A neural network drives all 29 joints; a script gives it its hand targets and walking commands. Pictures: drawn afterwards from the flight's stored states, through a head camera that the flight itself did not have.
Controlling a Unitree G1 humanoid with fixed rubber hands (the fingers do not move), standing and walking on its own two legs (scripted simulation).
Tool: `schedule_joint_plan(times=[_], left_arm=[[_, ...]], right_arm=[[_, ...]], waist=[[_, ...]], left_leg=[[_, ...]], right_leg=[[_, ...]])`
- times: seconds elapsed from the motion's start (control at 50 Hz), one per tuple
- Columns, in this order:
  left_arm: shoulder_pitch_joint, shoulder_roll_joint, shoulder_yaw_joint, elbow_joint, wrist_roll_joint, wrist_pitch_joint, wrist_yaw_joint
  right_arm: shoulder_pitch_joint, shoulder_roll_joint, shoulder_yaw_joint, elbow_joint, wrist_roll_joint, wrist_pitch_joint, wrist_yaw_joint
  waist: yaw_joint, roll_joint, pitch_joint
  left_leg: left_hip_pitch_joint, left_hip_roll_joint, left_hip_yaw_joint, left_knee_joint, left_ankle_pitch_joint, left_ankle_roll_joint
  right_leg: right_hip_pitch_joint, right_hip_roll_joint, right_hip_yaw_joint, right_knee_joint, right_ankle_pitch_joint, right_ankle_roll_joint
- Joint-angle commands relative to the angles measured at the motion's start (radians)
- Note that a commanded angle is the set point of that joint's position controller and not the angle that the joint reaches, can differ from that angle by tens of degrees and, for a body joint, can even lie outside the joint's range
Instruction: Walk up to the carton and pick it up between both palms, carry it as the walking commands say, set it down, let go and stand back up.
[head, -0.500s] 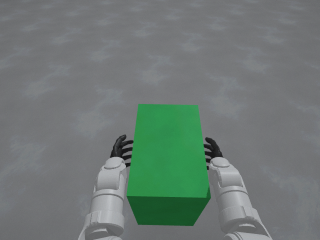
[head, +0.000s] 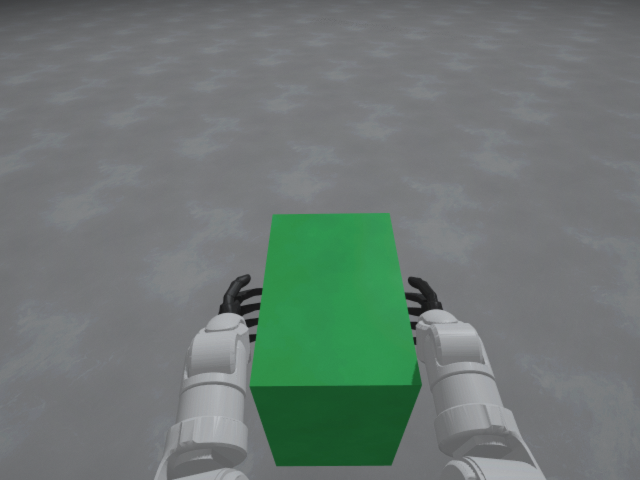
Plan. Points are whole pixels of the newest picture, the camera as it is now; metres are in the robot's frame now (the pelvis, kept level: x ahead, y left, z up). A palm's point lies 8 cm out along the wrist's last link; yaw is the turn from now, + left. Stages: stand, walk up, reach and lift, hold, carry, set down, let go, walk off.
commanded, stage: reach and lift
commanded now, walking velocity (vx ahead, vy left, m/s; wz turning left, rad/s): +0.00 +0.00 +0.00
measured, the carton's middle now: (332, 340) +0.33 +0.00 -0.02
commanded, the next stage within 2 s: hold in 0.94 s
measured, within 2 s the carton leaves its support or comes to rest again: neither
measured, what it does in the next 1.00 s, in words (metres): stands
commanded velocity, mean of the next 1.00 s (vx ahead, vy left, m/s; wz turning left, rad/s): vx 0.00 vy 0.00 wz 0.00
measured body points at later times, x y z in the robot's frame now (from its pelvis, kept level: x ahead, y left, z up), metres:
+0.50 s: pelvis +0.01 +0.01 +0.00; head -0.04 +0.01 +0.45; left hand +0.32 +0.14 +0.05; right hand +0.32 -0.13 +0.04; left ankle +0.02 +0.13 -0.74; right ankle +0.04 -0.11 -0.74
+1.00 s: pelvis +0.00 +0.00 +0.00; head -0.06 +0.00 +0.45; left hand +0.31 +0.14 +0.05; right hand +0.30 -0.13 +0.04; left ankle +0.02 +0.13 -0.74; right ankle +0.04 -0.11 -0.74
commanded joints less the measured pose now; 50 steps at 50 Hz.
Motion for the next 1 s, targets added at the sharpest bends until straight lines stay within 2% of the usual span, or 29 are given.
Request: schedule_joint_plan(times=[0.0, 0.34, 0.64, 0.98], left_arm=[[-0.588, -1.023, -0.525, 0.041, -0.250, -0.023, -0.221], [-0.514, -1.052, -0.565, 0.005, -0.265, -0.021, -0.201], [-0.401, -1.054, -0.579, -0.035, -0.272, -0.007, -0.207], [-0.379, -1.044, -0.595, -0.066, -0.281, -0.002, -0.234]], right_arm=[[-0.719, 1.058, 0.523, -0.096, 0.297, -0.075, 0.262], [-0.667, 1.024, 0.565, -0.172, 0.328, -0.076, 0.270], [-0.585, 1.014, 0.612, -0.255, 0.336, -0.064, 0.275], [-0.549, 1.066, 0.628, -0.262, 0.340, -0.050, 0.277]], waist=[[-0.006, -0.024, -0.249], [-0.006, -0.011, -0.287], [0.000, -0.013, -0.288], [-0.005, -0.021, -0.248]], left_leg=[[-0.071, -0.018, 0.078, -0.081, 0.044, 0.020], [-0.019, -0.012, 0.061, -0.076, 0.149, 0.014], [0.015, -0.014, 0.054, -0.084, 0.230, 0.012], [-0.037, -0.019, 0.059, -0.091, 0.118, 0.025]], right_leg=[[0.110, -0.008, -0.028, -0.068, 0.044, 0.032], [0.102, 0.006, -0.039, -0.049, 0.135, 0.025], [0.105, 0.009, -0.033, -0.057, 0.187, 0.024], [0.103, -0.001, -0.029, -0.070, 0.111, 0.027]])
